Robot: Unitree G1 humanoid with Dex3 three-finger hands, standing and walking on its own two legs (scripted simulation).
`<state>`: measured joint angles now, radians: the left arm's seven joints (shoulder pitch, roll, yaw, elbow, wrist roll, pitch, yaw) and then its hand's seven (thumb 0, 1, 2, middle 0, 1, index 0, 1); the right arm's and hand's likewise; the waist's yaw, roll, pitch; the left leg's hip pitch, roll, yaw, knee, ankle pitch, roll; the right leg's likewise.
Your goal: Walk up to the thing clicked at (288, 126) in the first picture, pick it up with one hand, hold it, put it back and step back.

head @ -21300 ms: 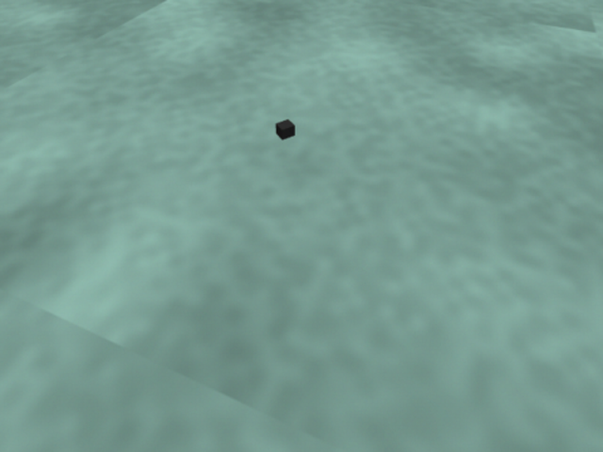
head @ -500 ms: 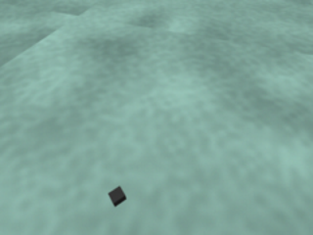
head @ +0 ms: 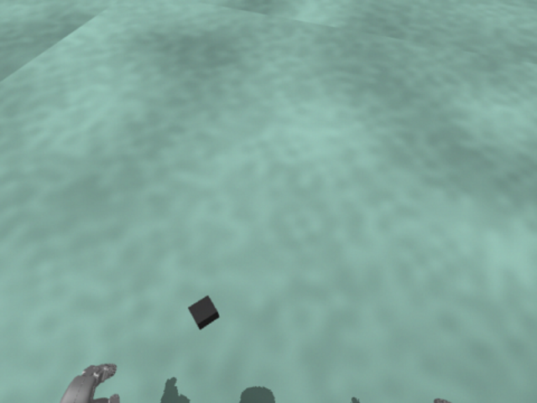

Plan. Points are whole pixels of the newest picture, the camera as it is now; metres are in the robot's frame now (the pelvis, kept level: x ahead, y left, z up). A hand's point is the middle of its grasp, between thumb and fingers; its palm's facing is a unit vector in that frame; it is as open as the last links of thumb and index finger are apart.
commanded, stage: rise first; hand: left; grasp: from above
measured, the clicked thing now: (204, 312) +0.47 +0.24 -0.74
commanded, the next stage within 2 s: none
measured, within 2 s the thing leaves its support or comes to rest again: neither
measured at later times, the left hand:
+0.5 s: hand out of the picture +0.14 +0.27 -0.21, palm faces -0.14 -0.86 -0.49, open 13.6 cm
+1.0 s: hand (136, 384) +0.19 +0.29 -0.34, palm faces -0.33 -0.55 -0.77, open 13.6 cm
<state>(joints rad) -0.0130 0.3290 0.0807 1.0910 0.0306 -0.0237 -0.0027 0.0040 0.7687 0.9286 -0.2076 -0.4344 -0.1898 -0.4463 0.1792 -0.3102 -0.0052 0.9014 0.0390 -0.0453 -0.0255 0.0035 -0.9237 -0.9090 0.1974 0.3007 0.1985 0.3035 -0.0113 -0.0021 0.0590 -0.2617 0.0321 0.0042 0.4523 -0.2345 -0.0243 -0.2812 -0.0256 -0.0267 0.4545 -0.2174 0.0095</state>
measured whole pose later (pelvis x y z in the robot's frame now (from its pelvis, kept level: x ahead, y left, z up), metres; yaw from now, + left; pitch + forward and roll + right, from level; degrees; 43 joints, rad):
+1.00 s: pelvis -0.03 +0.01 -0.18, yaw +0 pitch +29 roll -1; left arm -0.12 0.33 0.07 0.74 0.60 0.22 0.28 -0.01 -0.44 0.87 -0.16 -1.01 -0.17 -1.00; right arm 0.12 -0.26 -0.02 0.63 0.00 -0.18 -0.03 0.01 -0.89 -0.89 0.20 0.30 0.20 0.30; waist -0.04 0.00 -0.19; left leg -1.39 0.02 -0.04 1.54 -0.65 -0.02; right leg -1.39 -0.04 -0.02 1.51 -0.61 0.02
